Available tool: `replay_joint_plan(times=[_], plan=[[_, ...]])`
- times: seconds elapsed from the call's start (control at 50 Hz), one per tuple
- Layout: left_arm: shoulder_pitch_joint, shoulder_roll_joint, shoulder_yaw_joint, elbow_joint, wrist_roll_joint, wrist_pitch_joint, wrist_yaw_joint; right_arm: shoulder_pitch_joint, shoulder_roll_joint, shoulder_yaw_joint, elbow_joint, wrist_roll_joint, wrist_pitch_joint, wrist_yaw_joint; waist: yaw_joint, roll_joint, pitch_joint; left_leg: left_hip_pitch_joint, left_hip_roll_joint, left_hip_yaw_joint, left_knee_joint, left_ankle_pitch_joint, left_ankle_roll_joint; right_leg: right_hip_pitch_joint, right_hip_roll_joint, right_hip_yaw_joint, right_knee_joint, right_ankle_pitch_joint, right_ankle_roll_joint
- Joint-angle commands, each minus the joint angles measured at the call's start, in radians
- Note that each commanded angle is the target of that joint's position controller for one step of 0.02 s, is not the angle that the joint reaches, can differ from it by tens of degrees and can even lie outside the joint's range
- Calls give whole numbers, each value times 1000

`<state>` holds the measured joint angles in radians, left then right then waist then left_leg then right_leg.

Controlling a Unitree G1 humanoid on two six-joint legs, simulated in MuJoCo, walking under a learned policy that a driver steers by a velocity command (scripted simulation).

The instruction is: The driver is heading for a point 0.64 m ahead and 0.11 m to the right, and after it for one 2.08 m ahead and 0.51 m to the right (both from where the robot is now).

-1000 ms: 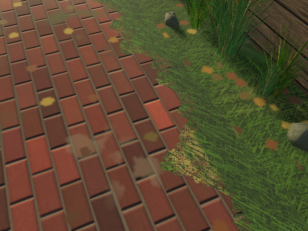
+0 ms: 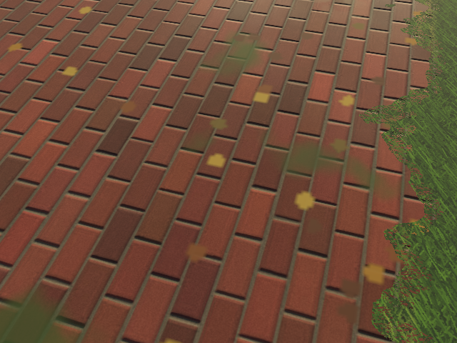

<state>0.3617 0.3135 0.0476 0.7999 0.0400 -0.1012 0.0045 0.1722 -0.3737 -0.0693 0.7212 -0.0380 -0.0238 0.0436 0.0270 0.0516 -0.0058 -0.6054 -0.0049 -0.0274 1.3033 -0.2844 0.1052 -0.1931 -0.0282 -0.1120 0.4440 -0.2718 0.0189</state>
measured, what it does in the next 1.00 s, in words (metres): walks ahead, turning right: left foot, then right foot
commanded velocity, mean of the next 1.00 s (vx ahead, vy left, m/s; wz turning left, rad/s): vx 1.00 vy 0.00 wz -0.48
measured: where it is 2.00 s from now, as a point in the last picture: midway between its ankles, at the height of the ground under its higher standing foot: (341, 100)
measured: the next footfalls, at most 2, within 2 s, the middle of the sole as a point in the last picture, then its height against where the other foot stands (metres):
left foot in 0.24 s outside the picture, level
right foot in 0.68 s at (274, 239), level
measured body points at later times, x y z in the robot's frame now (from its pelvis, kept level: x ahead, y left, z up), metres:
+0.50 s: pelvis +0.46 +0.02 +0.00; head +0.48 +0.02 +0.45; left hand +0.61 +0.28 -0.11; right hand +0.43 -0.27 -0.13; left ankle +0.36 +0.10 -0.74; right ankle +0.57 -0.13 -0.65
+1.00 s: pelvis +0.92 -0.09 +0.00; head +0.95 -0.10 +0.45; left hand +1.04 +0.18 -0.12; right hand +1.06 -0.39 -0.05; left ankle +1.20 -0.01 -0.67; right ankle +0.79 -0.07 -0.74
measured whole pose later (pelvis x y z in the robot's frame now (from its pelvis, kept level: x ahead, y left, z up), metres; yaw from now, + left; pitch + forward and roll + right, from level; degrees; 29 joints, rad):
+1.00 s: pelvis +0.92 -0.09 +0.00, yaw -31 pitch +2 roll +0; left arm 0.46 0.31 0.08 0.85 -0.01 -0.06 -0.02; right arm -0.02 -0.24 0.04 0.58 -0.04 -0.06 0.02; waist 0.11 0.00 0.02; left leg -0.72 0.13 -0.09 0.71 0.02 -0.05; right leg 0.01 0.20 0.19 0.31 -0.31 -0.15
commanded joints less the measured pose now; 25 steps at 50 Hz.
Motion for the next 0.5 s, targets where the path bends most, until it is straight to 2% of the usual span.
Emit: replay_joint_plan(times=[0.02,0.04,0.06,0.08,0.12,0.14,0.16,0.18,0.2,0.22,0.24,0.26,0.28,0.3,0.32,0.34,0.36,0.38,0.4,0.42,0.44,0.48,0.5], plan=[[26,17,-6,-2,-16,-35,-20,-56,62,40,-115,-8,1,22,-41,-133,42,-184,43,-69,-97,79,-5,75,-204,188,-284,245,-120],[11,54,0,-2,-13,-41,-21,-81,58,48,-145,-10,-1,26,-63,-171,72,-173,60,-76,-200,133,-7,41,-222,160,-309,290,-132],[-8,57,1,4,-14,-42,-22,-124,41,52,-156,-9,-5,31,-68,-140,103,-139,58,-46,-322,191,-10,21,-198,92,-343,314,-125],[7,64,2,14,-18,-42,-22,-176,38,58,-167,-7,-9,40,-53,-113,125,-67,43,19,-443,246,-6,-13,-178,38,-395,327,-119],[57,111,7,36,-22,-39,-19,-225,49,68,-172,1,-16,50,-32,-94,134,63,11,96,-562,296,18,1,-189,-13,-459,459,-129],[81,137,11,52,-21,-37,-19,-231,44,69,-171,0,-22,48,-37,-103,143,89,0,112,-609,276,35,60,-207,-33,-417,655,-129],[114,158,13,73,-24,-30,-14,-225,29,65,-166,-7,-25,38,-49,-120,115,138,-36,140,-635,225,49,135,-218,-38,-348,921,-131],[132,186,16,90,-25,-19,-7,-165,8,56,-146,-18,-29,26,-90,-148,58,226,-67,152,-652,169,64,192,-221,-38,-222,1121,-129],[124,213,20,95,-24,-6,2,-2,-25,39,-96,-23,-32,10,-174,-177,-40,411,-87,131,-664,118,78,186,-227,-26,-14,1211,-125],[96,217,19,88,-32,4,7,217,-64,17,-27,-29,-35,-8,-288,-166,-143,675,-59,76,-733,142,92,72,-193,-22,278,1103,-116],[129,116,-1,55,-22,7,-2,324,-160,-11,7,-44,-36,-32,-264,-32,-275,924,174,-189,-728,-150,78,-153,-106,13,655,448,-119],[246,4,-22,4,-63,4,-14,284,-232,-31,-23,-45,-38,-42,-137,193,-453,1119,460,-723,-890,-331,135,-451,28,139,1017,-203,-105],[92,112,3,-14,-56,7,-4,255,-173,-32,-20,-21,-34,-44,-188,29,-365,1002,412,-700,-997,-336,116,-554,-1,198,1060,-93,-122],[28,94,2,-26,-55,7,-7,191,-105,-13,5,-16,-46,-46,-139,-4,-151,822,368,-511,-1007,-220,107,-587,-42,183,998,-7,-120],[25,62,-5,-12,-50,12,-14,154,-54,-5,22,-13,-59,-41,-94,-37,-48,665,327,-391,-1045,-86,88,-544,-80,179,925,25,-115],[43,41,-5,8,-40,30,-22,127,-23,3,32,-8,-70,-40,-52,-31,-5,560,282,-278,-1078,-14,61,-485,-102,187,887,37,-109],[84,19,-7,24,-29,51,-32,129,3,10,44,0,-80,-41,-20,5,9,484,274,-212,-1108,18,52,-430,-114,187,869,41,-98],[74,7,-5,27,-24,69,-39,133,28,15,58,9,-92,-37,-5,4,28,462,261,-159,-1136,44,42,-432,-125,187,854,40,-95],[31,-3,-2,13,-21,82,-45,135,35,15,73,22,-102,-35,4,6,63,455,253,-99,-1164,89,31,-476,-135,181,834,50,-91],[-18,-11,-1,-3,-20,90,-51,142,34,14,83,27,-110,-34,2,-1,85,460,244,-35,-1187,139,18,-523,-140,169,820,90,-88],[-82,-19,-3,-29,-18,91,-55,157,43,16,94,26,-115,-33,-4,-1,113,459,224,39,-1193,250,3,-556,-141,150,785,137,-87],[-179,-36,-13,-68,-26,86,-63,152,59,21,107,19,-123,-33,-3,20,139,438,164,174,-1209,382,-18,-555,-119,95,664,260,-95],[-194,-41,-17,-76,-31,84,-69,147,48,20,106,17,-125,-35,5,7,129,447,154,227,-1204,452,-32,-531,-106,71,598,319,-106]])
